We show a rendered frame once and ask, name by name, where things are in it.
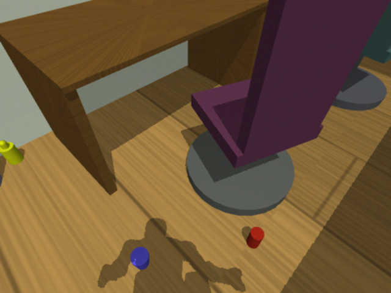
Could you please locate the desk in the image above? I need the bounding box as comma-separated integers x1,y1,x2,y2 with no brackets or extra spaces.
0,0,269,195

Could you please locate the office chair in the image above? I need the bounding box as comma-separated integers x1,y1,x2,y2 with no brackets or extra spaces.
187,0,391,215
332,1,391,110

